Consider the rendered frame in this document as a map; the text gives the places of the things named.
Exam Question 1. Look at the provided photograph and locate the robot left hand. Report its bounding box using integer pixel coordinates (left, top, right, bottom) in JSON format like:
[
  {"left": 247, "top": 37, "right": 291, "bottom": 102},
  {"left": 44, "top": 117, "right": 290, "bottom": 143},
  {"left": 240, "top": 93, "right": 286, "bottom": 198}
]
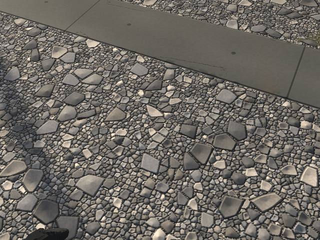
[{"left": 24, "top": 228, "right": 69, "bottom": 240}]

